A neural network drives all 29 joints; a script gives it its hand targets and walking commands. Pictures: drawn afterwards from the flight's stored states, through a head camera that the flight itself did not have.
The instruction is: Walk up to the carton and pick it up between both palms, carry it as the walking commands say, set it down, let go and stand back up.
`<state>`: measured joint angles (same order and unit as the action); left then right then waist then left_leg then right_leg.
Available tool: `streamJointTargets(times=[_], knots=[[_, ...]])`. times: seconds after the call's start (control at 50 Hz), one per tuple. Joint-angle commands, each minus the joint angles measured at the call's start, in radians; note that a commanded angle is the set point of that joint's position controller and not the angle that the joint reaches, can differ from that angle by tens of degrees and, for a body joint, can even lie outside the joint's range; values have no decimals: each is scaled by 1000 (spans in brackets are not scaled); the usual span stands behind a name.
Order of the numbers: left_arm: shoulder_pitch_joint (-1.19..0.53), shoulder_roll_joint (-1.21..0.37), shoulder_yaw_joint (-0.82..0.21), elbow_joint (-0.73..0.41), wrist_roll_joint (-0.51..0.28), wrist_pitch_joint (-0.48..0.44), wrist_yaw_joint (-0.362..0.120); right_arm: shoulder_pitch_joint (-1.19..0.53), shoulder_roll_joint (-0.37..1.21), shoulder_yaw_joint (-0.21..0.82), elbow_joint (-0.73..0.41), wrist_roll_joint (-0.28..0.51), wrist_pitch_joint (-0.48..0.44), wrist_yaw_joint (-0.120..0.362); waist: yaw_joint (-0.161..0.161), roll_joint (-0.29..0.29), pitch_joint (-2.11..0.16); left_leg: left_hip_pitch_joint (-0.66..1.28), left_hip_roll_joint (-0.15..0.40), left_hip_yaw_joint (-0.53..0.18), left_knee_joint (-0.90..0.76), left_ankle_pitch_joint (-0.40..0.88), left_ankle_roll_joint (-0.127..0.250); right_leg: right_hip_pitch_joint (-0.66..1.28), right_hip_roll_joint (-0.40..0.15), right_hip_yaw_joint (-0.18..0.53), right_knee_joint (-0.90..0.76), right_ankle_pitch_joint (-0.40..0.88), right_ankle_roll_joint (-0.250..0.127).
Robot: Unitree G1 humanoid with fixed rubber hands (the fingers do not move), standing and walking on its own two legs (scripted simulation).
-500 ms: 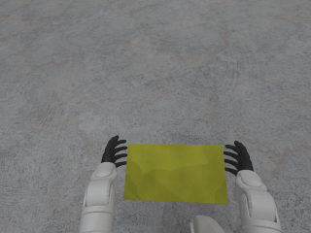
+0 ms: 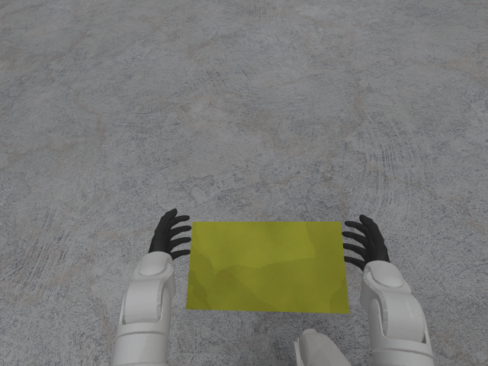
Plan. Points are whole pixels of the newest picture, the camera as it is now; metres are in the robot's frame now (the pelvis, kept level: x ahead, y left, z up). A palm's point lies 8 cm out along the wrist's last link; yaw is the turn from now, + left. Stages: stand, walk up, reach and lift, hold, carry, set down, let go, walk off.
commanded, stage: carry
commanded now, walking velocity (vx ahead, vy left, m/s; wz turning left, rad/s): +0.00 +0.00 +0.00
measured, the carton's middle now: (266, 267) +0.30 -0.01 -0.10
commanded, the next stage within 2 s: none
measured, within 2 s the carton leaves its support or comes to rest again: neither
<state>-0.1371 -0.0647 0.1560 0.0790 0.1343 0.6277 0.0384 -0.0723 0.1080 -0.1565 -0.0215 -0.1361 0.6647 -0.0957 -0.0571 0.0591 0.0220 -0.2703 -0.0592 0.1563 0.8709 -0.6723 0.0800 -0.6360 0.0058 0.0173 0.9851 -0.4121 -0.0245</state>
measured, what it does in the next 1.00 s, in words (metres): walks ahead: left foot, then right foot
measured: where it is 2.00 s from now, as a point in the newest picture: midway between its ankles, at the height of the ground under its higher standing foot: (246, 120)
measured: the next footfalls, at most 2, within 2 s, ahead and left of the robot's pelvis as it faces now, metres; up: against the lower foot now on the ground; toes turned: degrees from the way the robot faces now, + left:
left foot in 0.30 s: +0.40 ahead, +0.09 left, +0.00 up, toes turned +6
right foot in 0.52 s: +0.41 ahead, -0.10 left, +0.00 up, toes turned +1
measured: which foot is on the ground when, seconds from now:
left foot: down 0.00-0.02, up 0.04-0.28, down 0.30-0.56, up 0.58-0.76, down 0.78-1.00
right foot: down 0.00-0.30, up 0.32-0.50, down 0.52-0.80, up 0.82-0.98, down 1.00-1.00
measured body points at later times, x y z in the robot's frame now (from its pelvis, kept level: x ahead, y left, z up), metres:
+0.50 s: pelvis +0.38 +0.01 +0.01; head +0.43 -0.01 +0.45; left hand +0.68 +0.19 +0.01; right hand +0.67 -0.16 -0.01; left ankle +0.36 +0.08 -0.68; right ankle +0.30 -0.10 -0.65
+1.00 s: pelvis +0.72 +0.02 -0.01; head +0.75 -0.01 +0.44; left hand +1.01 +0.20 +0.00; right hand +1.00 -0.15 -0.02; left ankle +0.59 +0.09 -0.68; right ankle +0.71 -0.08 -0.68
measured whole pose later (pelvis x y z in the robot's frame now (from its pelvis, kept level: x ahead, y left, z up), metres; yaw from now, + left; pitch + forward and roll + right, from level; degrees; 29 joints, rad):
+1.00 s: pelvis +0.72 +0.02 -0.01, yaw +0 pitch +4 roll +2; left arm -0.14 -0.03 0.17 0.12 0.11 0.64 0.02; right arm -0.10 0.12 -0.15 0.04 -0.17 0.68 -0.09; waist 0.00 0.03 0.00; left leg -0.29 -0.04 0.15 0.93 -0.71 0.06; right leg -0.57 0.01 0.03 1.08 -0.57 -0.02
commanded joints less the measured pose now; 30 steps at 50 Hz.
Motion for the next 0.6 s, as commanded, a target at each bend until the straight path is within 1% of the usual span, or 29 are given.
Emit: streamJointTargets(times=[0.0, 0.02, 0.04, 0.06, 0.08, 0.1, 0.12, 0.16, 0.18, 0.2, 0.22, 0.24, 0.26, 0.28, 0.3, 0.32, 0.34, 0.36, 0.38, 0.4, 0.42, 0.44, 0.46, 0.48, 0.5, 0.52, 0.54, 0.56, 0.58], knots=[[-265, -724, -537, -90, -120, -42, -230, -628, 712, 769, -161, 315, -58, 318, 108, -159, -559, -57, 130, -117, 111, 1132, -68, 746, -67, 12, -358, 1094, -108], [-173, -727, -522, -51, -95, -48, -228, -656, 737, 825, -190, 350, -60, 333, 143, -497, -632, -270, -37, -113, 514, 283, -121, 1006, -311, 317, -307, 1896, -294], [-233, -740, -542, -93, -102, -48, -217, -746, 756, 862, -256, 380, -67, 348, 135, -504, -578, -418, -35, -167, 629, 43, -103, 1038, -335, 373, -337, 2032, -310], [-285, -741, -547, -110, -92, -39, -210, -760, 764, 843, -221, 387, -62, 358, 149, -377, -457, -577, -28, -164, 676, -5, -93, 1018, -316, 385, -370, 1871, -286], [-294, -761, -562, -114, -89, -35, -209, -708, 780, 821, -155, 381, -59, 364, 157, -280, -382, -764, -16, -172, 744, -64, -85, 1075, -311, 413, -356, 1743, -273], [-276, -769, -579, -117, -96, -35, -207, -640, 783, 797, -93, 366, -60, 367, 161, -232, -347, -917, -11, -179, 787, -123, -73, 1140, -296, 421, -326, 1673, -249], [-286, -771, -612, -150, -119, -39, -207, -583, 787, 779, -69, 350, -66, 365, 162, -203, -368, -987, -7, -186, 797, -160, -59, 1200, -277, 405, -290, 1640, -222], [-342, -751, -680, -249, -172, -36, -213, -514, 772, 741, -87, 315, -67, 348, 155, -154, -385, -1040, 8, -190, 744, -195, -40, 1219, -265, 360, -263, 1546, -180], [-394, -731, -700, -287, -189, -30, -218, -511, 752, 717, -105, 292, -64, 336, 145, -131, -382, -998, 20, -180, 629, -146, -33, 1159, -244, 327, -283, 1486, -153], [-433, -712, -714, -315, -203, -22, -224, -488, 730, 690, -112, 263, -56, 323, 130, -95, -371, -907, 35, -161, 409, -43, -29, 1079, -217, 266, -310, 1427, -117], [-455, -703, -730, -337, -223, -9, -232, -440, 714, 671, -120, 237, -43, 314, 108, -54, -371, -701, 21, -91, 150, 183, -36, 942, -174, 169, -342, 1356, -95], [-460, -702, -740, -348, -250, -1, -239, -380, 707, 655, -117, 213, -30, 310, 78, -71, -369, -361, -29, -11, -130, 419, -43, 697, -98, 30, -323, 1332, -62], [-409, -703, -747, -321, -263, 12, -242, -306, 695, 625, -88, 179, -15, 308, 59, -112, -429, -36, -103, 75, -278, 672, -44, 539, -73, -21, -215, 1349, -63], [-394, -707, -759, -325, -287, 15, -247, -248, 696, 609, -67, 161, -16, 302, 15, -98, -520, 264, -63, 72, -325, 958, -4, 398, -78, -61, -66, 1208, -18], [-388, -688, -747, -284, -278, 16, -259, -229, 680, 559, -35, 135, -22, 296, 4, 73, -650, 590, 233, -254, -243, 1771, 155, 174, 48, -98, 278, 297, 49], [-496, -667, -757, -307, -303, 16, -266, -290, 658, 538, -56, 142, -24, 282, 20, 371, -739, 727, 457, -561, -176, 2266, 320, 8, 127, -31, 561, -273, 84], [-534, -682, -777, -318, -327, 20, -280, -326, 669, 552, -94, 143, -18, 274, 30, 273, -662, 587, 441, -602, -216, 2109, 319, -22, 78, 50, 609, -218, 62], [-528, -714, -766, -279, -337, 25, -289, -332, 681, 556, -74, 133, -12, 270, 25, 156, -581, 508, 435, -611, -262, 1929, 334, -83, 59, 70, 612, -193, 57], [-507, -732, -735, -219, -332, 25, -298, -361, 693, 564, -70, 134, -17, 271, 29, 50, -554, 464, 431, -608, -260, 1721, 324, -102, 22, 101, 583, -166, 51], [-485, -748, -704, -164, -315, 21, -301, -426, 711, 592, -71, 160, -26, 277, 33, 28, -525, 449, 423, -593, -242, 1630, 302, -141, -19, 123, 501, -203, 42], [-455, -763, -686, -141, -301, 12, -302, -448, 729, 617, -67, 177, -30, 283, 37, 1, -515, 429, 406, -561, -232, 1578, 271, -137, -38, 114, 396, -233, 35], [-447, -771, -666, -121, -285, 1, -299, -497, 735, 642, -76, 193, -39, 288, 40, -17, -516, 424, 391, -525, -212, 1570, 230, -118, -54, 116, 239, -259, 27], [-422, -780, -648, -97, -264, -7, -294, -531, 743, 668, -81, 210, -45, 292, 48, -26, -517, 399, 367, -468, -192, 1588, 172, -43, -72, 108, 7, -244, 20], [-419, -782, -629, -97, -248, -19, -287, -558, 752, 688, -86, 232, -53, 299, 45, -7, -520, 363, 333, -393, -179, 1668, 123, 75, -41, 41, -218, -158, 24], [-375, -793, -610, -102, -228, -29, -276, -586, 759, 718, -104, 263, -57, 307, 63, 0, -520, 243, 283, -284, -155, 1659, 74, 265, 12, -69, -359, 64, 36], [-362, -798, -595, -98, -208, -34, -269, -595, 757, 735, -114, 278, -58, 313, 71, -70, -566, 79, 241, -209, -100, 1376, 0, 523, -33, -39, -392, 527, 13], [-283, -809, -578, -58, -171, -43, -269, -677, 767, 803, -183, 313, -56, 320, 97, -339, -607, -89, 147, -127, 91, 919, -73, 757, -173, 113, -325, 1261, -83], [-297, -809, -572, -67, -157, -51, -260, -731, 781, 833, -197, 333, -66, 331, 112, -511, -540, -364, 30, -89, 296, 248, -99, 948, -280, 217, -300, 1835, -166], [-321, -797, -565, -82, -138, -52, -245, -763, 779, 832, -184, 346, -73, 346, 120, -461, -441, -545, 7, -107, 393, 13, -92, 993, -306, 271, -324, 1947, -179]])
